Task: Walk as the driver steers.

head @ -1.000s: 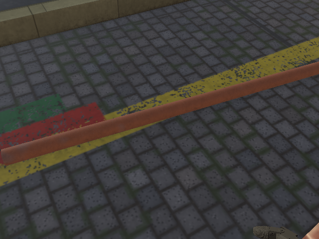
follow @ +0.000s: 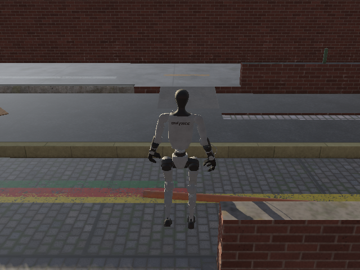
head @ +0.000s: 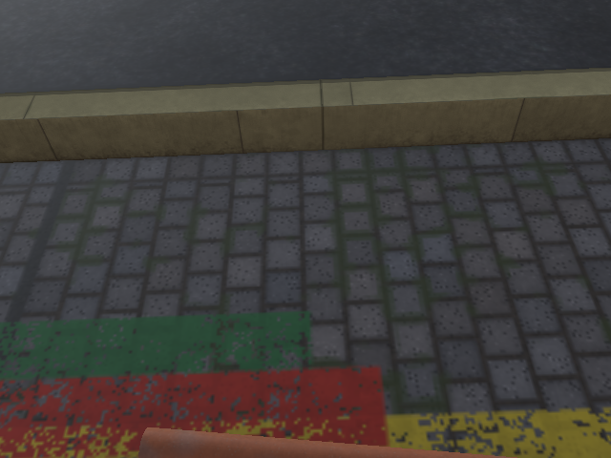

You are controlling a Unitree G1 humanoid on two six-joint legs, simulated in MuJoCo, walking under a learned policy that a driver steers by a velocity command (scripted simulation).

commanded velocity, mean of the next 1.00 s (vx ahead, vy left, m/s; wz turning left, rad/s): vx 0.50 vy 0.00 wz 0.02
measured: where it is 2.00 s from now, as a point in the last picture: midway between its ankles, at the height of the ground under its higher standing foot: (322, 245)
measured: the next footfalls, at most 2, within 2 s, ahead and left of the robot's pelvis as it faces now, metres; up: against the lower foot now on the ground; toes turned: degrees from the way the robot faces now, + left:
left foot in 0.34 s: +0.28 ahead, +0.17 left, +0.00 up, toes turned +14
right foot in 0.80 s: +0.59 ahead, +0.02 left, +0.04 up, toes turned +0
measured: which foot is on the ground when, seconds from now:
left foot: up 0.00-0.32, down 0.34-0.92, up 0.94-1.00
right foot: down 0.00-0.36, up 0.38-0.78, down 0.80-1.00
